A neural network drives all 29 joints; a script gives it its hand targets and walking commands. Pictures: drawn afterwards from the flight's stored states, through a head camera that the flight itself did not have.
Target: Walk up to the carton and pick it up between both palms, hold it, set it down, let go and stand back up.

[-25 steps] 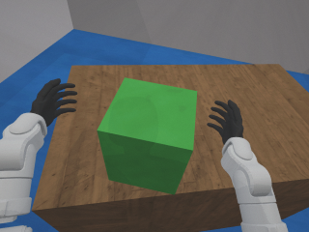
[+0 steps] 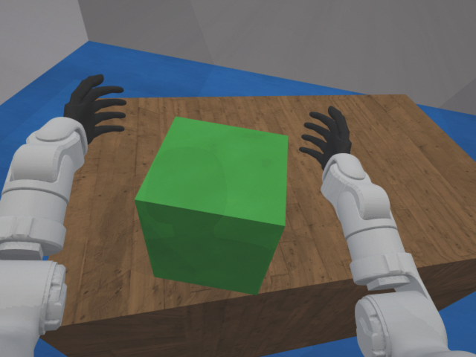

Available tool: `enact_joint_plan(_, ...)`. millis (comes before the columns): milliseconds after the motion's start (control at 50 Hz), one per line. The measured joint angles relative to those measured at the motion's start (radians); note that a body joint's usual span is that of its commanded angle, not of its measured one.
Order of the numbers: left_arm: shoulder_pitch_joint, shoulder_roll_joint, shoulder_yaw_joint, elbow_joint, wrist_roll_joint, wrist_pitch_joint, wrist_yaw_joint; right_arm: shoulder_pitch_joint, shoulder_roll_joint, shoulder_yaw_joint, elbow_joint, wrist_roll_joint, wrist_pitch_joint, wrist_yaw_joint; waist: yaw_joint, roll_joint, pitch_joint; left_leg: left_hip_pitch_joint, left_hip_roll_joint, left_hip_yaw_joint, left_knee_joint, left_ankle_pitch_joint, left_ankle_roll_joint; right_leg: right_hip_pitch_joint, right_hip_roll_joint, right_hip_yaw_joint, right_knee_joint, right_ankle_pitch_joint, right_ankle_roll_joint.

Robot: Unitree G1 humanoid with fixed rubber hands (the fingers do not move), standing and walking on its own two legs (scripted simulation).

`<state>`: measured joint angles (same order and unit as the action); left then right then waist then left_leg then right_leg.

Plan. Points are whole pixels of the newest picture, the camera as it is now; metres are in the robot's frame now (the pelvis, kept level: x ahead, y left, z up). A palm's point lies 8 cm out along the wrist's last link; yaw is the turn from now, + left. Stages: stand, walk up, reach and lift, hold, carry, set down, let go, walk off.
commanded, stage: reach and lift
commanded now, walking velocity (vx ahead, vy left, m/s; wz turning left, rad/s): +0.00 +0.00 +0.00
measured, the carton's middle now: (218, 209) +0.39 -0.02 +0.02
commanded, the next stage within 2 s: none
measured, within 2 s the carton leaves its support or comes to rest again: neither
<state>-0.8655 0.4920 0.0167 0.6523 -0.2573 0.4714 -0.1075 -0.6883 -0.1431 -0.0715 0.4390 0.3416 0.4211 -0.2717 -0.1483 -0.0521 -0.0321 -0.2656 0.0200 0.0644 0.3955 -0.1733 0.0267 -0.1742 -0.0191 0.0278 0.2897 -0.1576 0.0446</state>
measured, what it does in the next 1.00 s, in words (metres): stands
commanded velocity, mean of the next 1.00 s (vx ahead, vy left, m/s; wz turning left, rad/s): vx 0.00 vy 0.00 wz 0.00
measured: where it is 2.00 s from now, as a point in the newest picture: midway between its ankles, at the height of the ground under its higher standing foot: outside the picture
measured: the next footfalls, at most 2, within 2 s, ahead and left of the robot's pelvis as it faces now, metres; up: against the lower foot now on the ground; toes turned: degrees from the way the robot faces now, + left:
none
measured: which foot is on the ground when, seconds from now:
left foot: down 0.00-1.00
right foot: down 0.00-1.00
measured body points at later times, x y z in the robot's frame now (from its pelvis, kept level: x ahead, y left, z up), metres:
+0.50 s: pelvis +0.00 -0.01 +0.00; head +0.03 +0.02 +0.45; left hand +0.44 +0.18 +0.08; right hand +0.37 -0.18 +0.07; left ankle +0.02 +0.10 -0.75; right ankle -0.01 -0.15 -0.75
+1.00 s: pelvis -0.01 +0.01 -0.02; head +0.03 +0.06 +0.43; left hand +0.45 +0.16 +0.05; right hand +0.38 -0.18 +0.05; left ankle +0.02 +0.10 -0.75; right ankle -0.01 -0.15 -0.75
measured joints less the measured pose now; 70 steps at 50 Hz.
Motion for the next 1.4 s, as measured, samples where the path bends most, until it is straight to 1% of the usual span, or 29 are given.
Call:
enact_joint_plan(120,-0.047,0.010,-0.004,0.099,0.024,-0.040,-0.011,-0.038,0.023,0.023,0.091,0.005,-0.037,-0.018,-0.009,-0.005,-0.009,0.009,0.008,-0.013,0.003,-0.008,-0.010,0.017,0.009,-0.012,-0.006,-0.007,-0.008)
enact_joint_plan(220,-0.037,0.002,-0.001,0.188,0.045,-0.092,-0.030,-0.013,0.054,0.047,0.139,-0.001,-0.084,-0.037,-0.014,-0.006,-0.004,0.027,0.010,-0.024,0.003,-0.014,-0.016,0.039,0.012,-0.023,-0.007,-0.015,-0.012)
enact_joint_plan(280,0.003,-0.016,-0.002,0.207,0.053,-0.139,-0.034,0.029,0.077,0.057,0.149,-0.011,-0.123,-0.047,-0.016,-0.002,0.000,0.028,0.009,-0.030,0.008,-0.017,-0.018,0.043,0.012,-0.029,-0.002,-0.021,-0.013)
enact_joint_plan(380,0.077,-0.066,0.008,0.232,0.071,-0.246,-0.033,0.102,0.112,0.074,0.156,-0.049,-0.218,-0.056,-0.005,0.008,0.012,0.013,0.010,-0.029,0.024,-0.022,-0.016,0.025,0.012,-0.028,0.019,-0.028,-0.011)
enact_joint_plan(480,0.113,-0.111,0.013,0.302,0.090,-0.351,-0.018,0.125,0.139,0.053,0.219,-0.106,-0.311,-0.051,0.004,0.018,0.021,-0.029,0.008,-0.031,0.051,-0.024,-0.012,-0.018,0.010,-0.029,0.049,-0.033,-0.008)
enact_joint_plan(540,0.114,-0.128,0.001,0.337,0.085,-0.415,0.003,0.117,0.151,0.025,0.259,-0.131,-0.363,-0.050,0.008,0.022,0.008,-0.082,0.008,-0.033,0.073,-0.024,-0.010,-0.069,0.010,-0.031,0.071,-0.034,-0.006)
enact_joint_plan(600,0.089,-0.135,-0.017,0.395,0.078,-0.475,0.023,0.085,0.156,-0.007,0.326,-0.156,-0.403,-0.042,0.005,0.027,-0.022,-0.152,0.008,-0.039,0.101,-0.025,-0.008,-0.136,0.010,-0.036,0.096,-0.035,-0.005)
enact_joint_plan(680,0.036,-0.142,-0.031,0.483,0.074,-0.536,0.037,0.040,0.152,-0.027,0.421,-0.163,-0.450,-0.034,0.000,0.029,-0.068,-0.242,0.010,-0.042,0.136,-0.028,-0.004,-0.223,0.011,-0.038,0.127,-0.037,-0.003)
enact_joint_plan(740,0.014,-0.151,-0.047,0.514,0.071,-0.565,0.046,0.023,0.151,-0.033,0.475,-0.154,-0.484,-0.028,-0.009,0.032,-0.109,-0.301,0.011,-0.044,0.158,-0.032,-0.002,-0.278,0.012,-0.040,0.142,-0.039,-0.001)
enact_joint_plan(820,0.003,-0.172,-0.057,0.527,0.074,-0.583,0.053,0.020,0.148,-0.023,0.520,-0.134,-0.526,-0.024,-0.015,0.038,-0.155,-0.351,0.015,-0.044,0.181,-0.042,0.000,-0.320,0.016,-0.038,0.148,-0.039,0.002)
enact_joint_plan(900,0.003,-0.193,-0.046,0.521,0.100,-0.574,0.053,0.023,0.141,-0.002,0.542,-0.113,-0.556,-0.026,-0.013,0.038,-0.158,-0.347,0.020,-0.039,0.194,-0.054,0.002,-0.310,0.020,-0.033,0.142,-0.037,0.006)
enact_joint_plan(1000,0.005,-0.206,-0.029,0.517,0.134,-0.547,0.062,0.013,0.130,0.005,0.558,-0.098,-0.567,-0.029,-0.005,0.030,-0.124,-0.316,0.020,-0.033,0.201,-0.062,0.007,-0.278,0.020,-0.027,0.142,-0.040,0.011)
enact_joint_plan(1080,0.014,-0.217,-0.043,0.490,0.129,-0.543,0.078,0.003,0.129,-0.016,0.552,-0.094,-0.564,-0.031,0.001,0.032,-0.108,-0.314,0.015,-0.035,0.201,-0.060,0.010,-0.274,0.015,-0.029,0.142,-0.040,0.013)
enact_joint_plan(1140,0.016,-0.235,-0.049,0.473,0.125,-0.550,0.083,-0.004,0.140,-0.033,0.540,-0.109,-0.561,-0.030,0.004,0.037,-0.110,-0.321,0.012,-0.036,0.196,-0.055,0.012,-0.280,0.012,-0.031,0.136,-0.035,0.014)
enact_joint_plan(1200,0.015,-0.263,-0.038,0.458,0.139,-0.553,0.083,-0.011,0.156,-0.043,0.534,-0.134,-0.560,-0.026,0.006,0.039,-0.113,-0.325,0.010,-0.036,0.188,-0.049,0.013,-0.283,0.011,-0.032,0.127,-0.029,0.015)
enact_joint_plan(1260,0.016,-0.281,0.002,0.449,0.176,-0.548,0.100,-0.019,0.177,-0.070,0.542,-0.166,-0.565,-0.029,0.005,0.039,-0.116,-0.323,0.011,-0.034,0.179,-0.045,0.013,-0.283,0.012,-0.029,0.118,-0.023,0.015)
enact_joint_plan(1400,0.016,-0.297,0.085,0.455,0.272,-0.539,0.072,-0.019,0.200,-0.129,0.562,-0.251,-0.599,-0.029,0.016,0.028,-0.101,-0.293,0.017,-0.030,0.161,-0.041,0.009,-0.252,0.017,-0.025,0.093,-0.013,0.013)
